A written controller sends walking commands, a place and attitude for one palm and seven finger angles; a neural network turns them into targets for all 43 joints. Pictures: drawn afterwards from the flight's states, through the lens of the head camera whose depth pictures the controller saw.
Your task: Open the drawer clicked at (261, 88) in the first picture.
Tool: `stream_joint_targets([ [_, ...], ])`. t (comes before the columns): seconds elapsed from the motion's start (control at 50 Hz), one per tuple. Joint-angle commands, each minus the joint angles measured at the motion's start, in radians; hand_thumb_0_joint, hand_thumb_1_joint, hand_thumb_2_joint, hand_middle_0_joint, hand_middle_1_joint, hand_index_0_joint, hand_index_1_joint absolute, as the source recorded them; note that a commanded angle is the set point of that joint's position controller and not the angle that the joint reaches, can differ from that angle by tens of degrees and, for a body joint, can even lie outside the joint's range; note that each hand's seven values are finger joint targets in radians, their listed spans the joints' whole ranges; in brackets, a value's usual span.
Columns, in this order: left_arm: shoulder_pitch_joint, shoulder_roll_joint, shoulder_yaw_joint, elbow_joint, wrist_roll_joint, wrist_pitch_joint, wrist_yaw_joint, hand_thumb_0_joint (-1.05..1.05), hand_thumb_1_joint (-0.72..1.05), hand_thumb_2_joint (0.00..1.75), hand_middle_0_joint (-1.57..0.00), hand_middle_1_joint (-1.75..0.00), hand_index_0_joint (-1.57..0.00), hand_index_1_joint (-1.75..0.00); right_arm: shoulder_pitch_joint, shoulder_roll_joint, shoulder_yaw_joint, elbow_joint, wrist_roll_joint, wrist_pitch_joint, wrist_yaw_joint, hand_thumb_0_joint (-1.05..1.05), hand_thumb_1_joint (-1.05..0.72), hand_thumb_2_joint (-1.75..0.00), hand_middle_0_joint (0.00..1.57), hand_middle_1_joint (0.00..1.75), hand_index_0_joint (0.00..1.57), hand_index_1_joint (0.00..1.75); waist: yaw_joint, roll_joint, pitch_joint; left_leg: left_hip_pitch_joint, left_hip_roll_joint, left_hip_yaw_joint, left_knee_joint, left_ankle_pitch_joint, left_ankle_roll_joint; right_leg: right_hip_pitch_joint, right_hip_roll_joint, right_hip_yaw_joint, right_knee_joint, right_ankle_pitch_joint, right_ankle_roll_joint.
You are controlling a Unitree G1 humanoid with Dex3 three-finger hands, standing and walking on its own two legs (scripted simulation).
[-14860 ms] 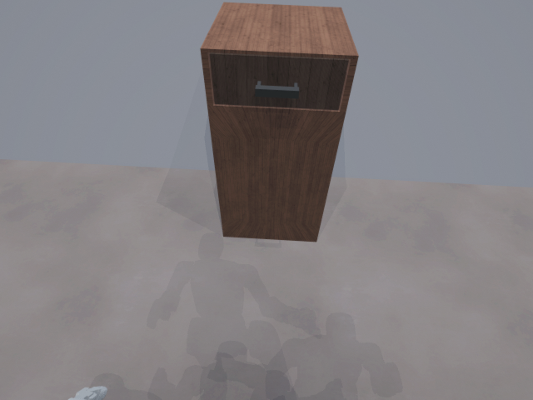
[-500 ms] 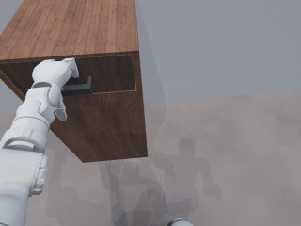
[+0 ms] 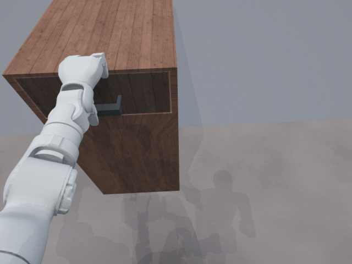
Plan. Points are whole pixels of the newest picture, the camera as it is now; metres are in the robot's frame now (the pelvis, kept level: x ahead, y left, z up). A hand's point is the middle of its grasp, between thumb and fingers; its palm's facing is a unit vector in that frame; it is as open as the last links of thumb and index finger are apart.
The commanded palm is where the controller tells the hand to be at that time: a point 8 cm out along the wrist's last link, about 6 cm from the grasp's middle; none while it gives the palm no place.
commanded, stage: move the hooked fingers above the handle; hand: left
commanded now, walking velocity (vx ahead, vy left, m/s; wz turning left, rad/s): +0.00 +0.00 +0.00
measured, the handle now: (99, 104) +0.54 +0.20 +0.03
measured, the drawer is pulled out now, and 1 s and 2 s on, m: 0.00 0.00 0.00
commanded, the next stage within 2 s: lower the fingers behind the handle in 0.60 s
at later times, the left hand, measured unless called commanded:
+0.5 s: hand (89, 101) +0.50 +0.20 +0.08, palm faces +0.09 -0.04 -1.00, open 13.5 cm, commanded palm +0.48 +0.21 +0.14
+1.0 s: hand (89, 102) +0.49 +0.20 +0.09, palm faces +0.01 +0.00 -1.00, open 13.7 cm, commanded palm +0.47 +0.21 +0.12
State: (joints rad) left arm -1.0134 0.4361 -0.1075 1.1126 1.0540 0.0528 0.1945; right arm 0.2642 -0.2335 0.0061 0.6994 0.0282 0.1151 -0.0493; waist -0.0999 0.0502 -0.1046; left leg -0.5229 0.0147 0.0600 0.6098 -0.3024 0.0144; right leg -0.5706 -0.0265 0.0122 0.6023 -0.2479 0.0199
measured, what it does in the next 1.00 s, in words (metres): stands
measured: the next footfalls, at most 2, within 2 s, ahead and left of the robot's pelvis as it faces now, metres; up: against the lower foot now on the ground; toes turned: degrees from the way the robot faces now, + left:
none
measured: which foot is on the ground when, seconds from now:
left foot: down 0.00-1.00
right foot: down 0.00-1.00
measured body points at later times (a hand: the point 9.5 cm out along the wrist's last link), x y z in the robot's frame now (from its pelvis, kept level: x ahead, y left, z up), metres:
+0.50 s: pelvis +0.01 +0.00 -0.01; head +0.09 +0.00 +0.43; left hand +0.49 +0.20 +0.13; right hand +0.01 -0.29 -0.13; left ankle -0.01 +0.11 -0.72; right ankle +0.02 -0.13 -0.72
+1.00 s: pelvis -0.01 -0.01 -0.01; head +0.07 -0.02 +0.44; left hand +0.49 +0.19 +0.14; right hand +0.03 -0.29 -0.13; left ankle -0.01 +0.11 -0.72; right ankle +0.02 -0.13 -0.72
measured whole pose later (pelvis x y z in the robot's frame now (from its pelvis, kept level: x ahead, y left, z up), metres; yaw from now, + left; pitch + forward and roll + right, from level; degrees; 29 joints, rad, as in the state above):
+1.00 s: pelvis -0.01 -0.01 -0.01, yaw +1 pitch +14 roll +0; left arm -0.95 0.51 -0.08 1.05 1.08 -0.10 0.22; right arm 0.33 -0.27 -0.03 0.68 0.02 0.07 -0.07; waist -0.10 0.03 -0.08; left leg -0.61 0.03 0.04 0.67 -0.31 0.00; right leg -0.65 -0.01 0.00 0.66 -0.26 0.01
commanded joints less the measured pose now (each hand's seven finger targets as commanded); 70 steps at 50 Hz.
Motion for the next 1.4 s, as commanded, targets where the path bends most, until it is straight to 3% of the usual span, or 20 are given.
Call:
stream_joint_targets([
  [0.0, -0.233, 0.316, 0.049, -0.017, 0.027, 0.014, -0.081, 0.0, -0.5, 0.3, -0.3, -1.2, -0.3, -1.2, 0.101, -0.196, -0.059, -0.112, 0.001, -0.018, -0.037, 0.0, -0.9, -0.9, 0.2, 0.3, 0.2, 0.3, -0.001, -0.195, -0.173, 0.012, -0.032, 0.007, -0.079, 0.069, 0.026, 0.164, 0.039, -0.031, -0.083, 0.066, -0.032],
  [0.12, -0.208, 0.352, 0.082, -0.112, 0.012, -0.09, -0.098, 0.0, -0.5, 0.3, -0.3, -1.2, -0.3, -1.2, 0.125, -0.191, -0.065, -0.149, 0.001, -0.036, -0.046, 0.0, -0.9, -0.9, 0.2, 0.3, 0.2, 0.3, 0.015, -0.149, -0.218, 0.002, -0.033, 0.009, -0.045, 0.042, 0.027, 0.149, 0.037, -0.016, -0.064, 0.032, -0.034],
  [0.16, -0.229, 0.335, 0.072, -0.141, 0.0, -0.109, -0.085, 0.0, -0.5, 0.3, -0.3, -1.2, -0.3, -1.2, 0.136, -0.188, -0.068, -0.152, 0.001, -0.043, -0.045, 0.0, -0.9, -0.9, 0.2, 0.3, 0.2, 0.3, 0.003, -0.131, -0.222, -0.001, -0.032, 0.004, -0.039, 0.03, 0.027, 0.13, 0.036, -0.016, -0.056, 0.025, -0.031],
  [0.24, -0.426, 0.393, 0.127, -0.389, -0.012, -0.23, -0.031, 0.0, -0.5, 0.3, -0.3, -1.2, -0.3, -1.2, 0.167, -0.182, -0.097, -0.139, -0.012, -0.065, -0.045, 0.0, -0.9, -0.9, 0.2, 0.3, 0.2, 0.3, -0.015, -0.029, -0.4, 0.085, -0.038, -0.022, 0.0, 0.083, 0.037, 0.15, 0.043, 0.009, -0.036, 0.068, -0.033],
  [0.3, -0.545, 0.356, 0.113, -0.595, -0.001, -0.308, 0.04, 0.0, -0.5, 0.3, -0.3, -1.2, -0.3, -1.2, 0.198, -0.177, -0.127, -0.108, -0.032, -0.086, -0.034, 0.0, -0.9, -0.9, 0.2, 0.3, 0.2, 0.3, -0.022, 0.156, -0.577, 0.263, -0.04, -0.05, 0.046, 0.24, 0.025, 0.087, 0.058, -0.006, 0.007, 0.146, -0.051],
  [0.32, -0.568, 0.341, 0.1, -0.616, -0.006, -0.311, 0.068, 0.0, -0.5, 0.3, -0.3, -1.2, -0.3, -1.2, 0.207, -0.182, -0.131, -0.091, -0.039, -0.09, -0.031, 0.0, -0.9, -0.9, 0.2, 0.3, 0.2, 0.3, -0.039, 0.146, -0.608, 0.297, -0.039, -0.058, 0.065, 0.294, 0.024, 0.071, 0.063, -0.013, 0.016, 0.172, -0.05],
  [0.36, -0.482, 0.313, 0.109, -0.512, -0.014, -0.263, 0.111, 0.0, -0.5, 0.3, -0.3, -1.2, -0.3, -1.2, 0.22, -0.184, -0.133, -0.053, -0.04, -0.087, -0.017, 0.0, -0.9, -0.9, 0.2, 0.3, 0.2, 0.3, -0.039, 0.132, -0.545, 0.29, -0.034, -0.066, 0.068, 0.334, 0.015, 0.045, 0.071, -0.034, 0.016, 0.187, -0.051],
  [0.4, -0.44, 0.301, 0.112, -0.364, -0.026, -0.186, 0.14, 0.0, -0.5, 0.3, -0.3, -1.2, -0.3, -1.2, 0.211, -0.187, -0.122, -0.023, -0.031, -0.078, -0.002, 0.0, -0.9, -0.9, 0.2, 0.3, 0.2, 0.3, -0.041, 0.076, -0.411, 0.192, -0.031, -0.06, 0.036, 0.264, 0.013, 0.042, 0.072, -0.044, -0.003, 0.151, -0.049],
  [0.46, -0.405, 0.307, 0.107, -0.239, -0.011, -0.061, 0.14, 0.0, -0.5, 0.3, -0.3, -1.2, -0.3, -1.2, 0.191, -0.192, -0.106, -0.015, -0.022, -0.059, 0.017, 0.0, -0.9, -0.9, 0.2, 0.3, 0.2, 0.3, -0.018, 0.053, -0.355, 0.129, -0.031, -0.044, 0.0, 0.262, 0.009, 0.079, 0.069, -0.052, -0.013, 0.163, -0.051],
  [0.56, -0.406, 0.348, 0.116, -0.188, 0.015, 0.015, 0.1, 0.0, -0.5, 0.3, -0.3, -1.2, -0.3, -1.2, 0.152, -0.193, -0.091, -0.033, -0.013, -0.033, 0.011, 0.0, -0.9, -0.9, 0.2, 0.3, 0.2, 0.3, -0.005, -0.03, -0.335, 0.1, -0.035, -0.032, -0.036, 0.25, 0.017, 0.16, 0.064, -0.048, -0.033, 0.183, -0.046],
  [0.58, -0.429, 0.319, 0.085, -0.193, 0.015, 0.019, 0.088, 0.0, -0.5, 0.3, -0.3, -1.2, -0.3, -1.2, 0.144, -0.19, -0.09, -0.041, -0.012, -0.032, 0.007, 0.0, -0.9, -0.9, 0.2, 0.3, 0.2, 0.3, -0.02, -0.043, -0.32, 0.105, -0.033, -0.028, -0.044, 0.23, 0.02, 0.156, 0.06, -0.045, -0.045, 0.171, -0.043],
  [0.62, -0.416, 0.351, 0.107, -0.163, 0.016, 0.015, 0.063, 0.0, -0.5, 0.3, -0.3, -1.2, -0.3, -1.2, 0.133, -0.192, -0.085, -0.049, -0.01, -0.029, -0.005, 0.0, -0.9, -0.9, 0.2, 0.3, 0.2, 0.3, -0.017, -0.062, -0.304, 0.103, -0.033, -0.024, -0.056, 0.196, 0.023, 0.169, 0.056, -0.039, -0.058, 0.143, -0.042],
  [0.66, -0.395, 0.322, 0.082, -0.139, 0.007, 0.005, 0.037, 0.0, -0.5, 0.3, -0.3, -1.2, -0.3, -1.2, 0.127, -0.186, -0.079, -0.068, -0.008, -0.03, -0.014, 0.0, -0.9, -0.9, 0.2, 0.3, 0.2, 0.3, -0.019, -0.097, -0.282, 0.09, -0.034, -0.022, -0.067, 0.141, 0.026, 0.17, 0.051, -0.036, -0.069, 0.105, -0.035],
  [0.78, -0.295, 0.33, 0.09, -0.102, 0.011, -0.083, -0.012, 0.0, -0.5, 0.3, -0.3, -1.2, -0.3, -1.2, 0.129, -0.186, -0.071, -0.099, -0.007, -0.045, -0.035, 0.0, -0.9, -0.9, 0.2, 0.3, 0.2, 0.3, -0.013, -0.141, -0.24, 0.04, -0.033, -0.016, -0.057, 0.077, 0.029, 0.149, 0.043, -0.025, -0.067, 0.063, -0.031],
  [0.92, -0.321, 0.31, 0.084, -0.148, 0.03, -0.13, 0.028, 0.0, -0.5, 0.3, -0.3, -1.2, -0.3, -1.2, 0.169, -0.184, -0.087, -0.097, -0.014, -0.066, -0.027, 0.0, -0.9, -0.9, 0.2, 0.3, 0.2, 0.3, -0.024, -0.081, -0.285, 0.037, -0.034, -0.011, -0.013, 0.097, 0.028, 0.099, 0.049, -0.016, -0.043, 0.072, -0.035],
  [0.98, -0.292, 0.331, 0.106, -0.148, 0.032, -0.111, 0.055, 0.0, -0.5, 0.3, -0.3, -1.2, -0.3, -1.2, 0.184, -0.185, -0.093, -0.086, -0.019, -0.064, -0.018, 0.0, -0.9, -0.9, 0.2, 0.3, 0.2, 0.3, -0.008, -0.054, -0.344, 0.037, -0.037, -0.005, 0.0, 0.134, 0.025, 0.125, 0.049, -0.015, -0.026, 0.116, -0.036],
  [1.02, -0.293, 0.288, 0.078, -0.131, 0.021, -0.094, 0.059, 0.0, -0.5, 0.3, -0.3, -1.2, -0.3, -1.2, 0.193, -0.187, -0.097, -0.078, -0.017, -0.061, -0.013, 0.0, -0.9, -0.9, 0.2, 0.3, 0.2, 0.3, -0.021, -0.077, -0.329, 0.031, -0.038, -0.005, 0.003, 0.143, 0.026, 0.12, 0.054, -0.018, -0.033, 0.128, -0.037],
  [1.2, -0.274, 0.263, 0.027, -0.036, 0.035, -0.022, 0.052, 0.0, -0.5, 0.3, -0.3, -1.2, -0.3, -1.2, 0.181, -0.201, -0.088, -0.061, -0.007, -0.057, -0.01, 0.0, -0.9, -0.9, 0.2, 0.3, 0.2, 0.3, -0.037, -0.071, -0.215, -0.032, -0.035, 0.001, -0.016, 0.02, 0.025, 0.049, 0.052, -0.02, -0.055, 0.0, -0.035],
  [1.22, -0.289, 0.294, 0.055, -0.033, 0.038, -0.024, 0.048, 0.0, -0.5, 0.3, -0.3, -1.2, -0.3, -1.2, 0.185, -0.206, -0.09, -0.055, -0.008, -0.058, -0.013, 0.0, -0.9, -0.9, 0.2, 0.3, 0.2, 0.3, -0.039, -0.095, -0.215, -0.035, -0.033, -0.002, -0.014, 0.022, 0.028, 0.054, 0.053, -0.02, -0.056, 0.001, -0.036],
  [1.38, -0.241, 0.299, 0.039, 0.009, 0.043, -0.04, 0.013, 0.0, -0.5, 0.3, -0.3, -1.2, -0.3, -1.2, 0.193, -0.206, -0.078, -0.078, -0.005, -0.071, -0.027, 0.0, -0.9, -0.9, 0.2, 0.3, 0.2, 0.3, -0.038, -0.119, -0.222, -0.087, -0.036, 0.0, 0.01, -0.046, 0.031, 0.017, 0.049, -0.015, -0.034, -0.06, -0.03],
])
